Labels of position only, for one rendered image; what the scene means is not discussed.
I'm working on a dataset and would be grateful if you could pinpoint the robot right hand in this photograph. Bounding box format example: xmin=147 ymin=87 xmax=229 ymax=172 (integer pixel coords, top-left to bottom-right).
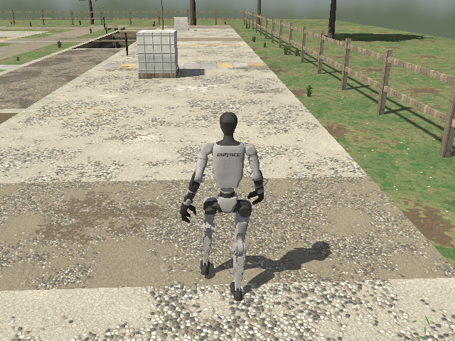
xmin=247 ymin=190 xmax=264 ymax=205

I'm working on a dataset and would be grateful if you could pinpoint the robot left upper arm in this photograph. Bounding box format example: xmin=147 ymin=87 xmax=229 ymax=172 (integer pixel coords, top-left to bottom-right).
xmin=194 ymin=143 xmax=214 ymax=183

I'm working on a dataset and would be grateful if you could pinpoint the robot left hand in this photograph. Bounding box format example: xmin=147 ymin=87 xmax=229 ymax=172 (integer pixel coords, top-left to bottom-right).
xmin=180 ymin=203 xmax=196 ymax=223

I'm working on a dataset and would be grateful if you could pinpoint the robot right forearm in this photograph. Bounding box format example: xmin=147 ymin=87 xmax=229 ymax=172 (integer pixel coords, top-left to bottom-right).
xmin=254 ymin=170 xmax=264 ymax=194

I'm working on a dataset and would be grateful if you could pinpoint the robot left forearm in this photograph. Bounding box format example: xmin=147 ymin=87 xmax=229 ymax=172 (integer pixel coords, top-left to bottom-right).
xmin=183 ymin=172 xmax=200 ymax=206

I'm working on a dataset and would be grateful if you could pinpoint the robot left foot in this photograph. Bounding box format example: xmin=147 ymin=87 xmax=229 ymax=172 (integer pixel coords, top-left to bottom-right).
xmin=200 ymin=260 xmax=210 ymax=275

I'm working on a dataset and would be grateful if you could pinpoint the robot left shin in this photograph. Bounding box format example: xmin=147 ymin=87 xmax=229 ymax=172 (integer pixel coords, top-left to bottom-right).
xmin=202 ymin=222 xmax=212 ymax=266

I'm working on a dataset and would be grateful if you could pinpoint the robot right upper arm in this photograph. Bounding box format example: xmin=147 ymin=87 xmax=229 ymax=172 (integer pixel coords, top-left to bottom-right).
xmin=243 ymin=143 xmax=262 ymax=181

